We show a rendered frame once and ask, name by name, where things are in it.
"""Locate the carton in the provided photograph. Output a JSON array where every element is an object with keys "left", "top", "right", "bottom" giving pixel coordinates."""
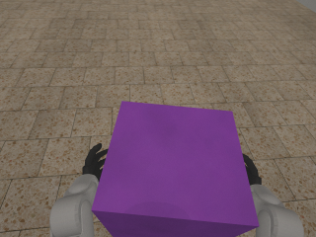
[{"left": 91, "top": 101, "right": 260, "bottom": 237}]

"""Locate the robot left forearm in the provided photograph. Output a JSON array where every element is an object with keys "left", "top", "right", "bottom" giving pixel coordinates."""
[{"left": 49, "top": 174, "right": 99, "bottom": 237}]

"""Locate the robot right forearm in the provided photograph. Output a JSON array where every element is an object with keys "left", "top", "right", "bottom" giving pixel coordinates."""
[{"left": 250, "top": 184, "right": 304, "bottom": 237}]

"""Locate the left robot hand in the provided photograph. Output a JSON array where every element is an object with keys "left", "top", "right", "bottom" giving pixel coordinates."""
[{"left": 82, "top": 143, "right": 109, "bottom": 182}]

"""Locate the right robot hand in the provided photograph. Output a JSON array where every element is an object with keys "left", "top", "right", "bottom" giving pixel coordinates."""
[{"left": 242, "top": 154, "right": 262, "bottom": 186}]

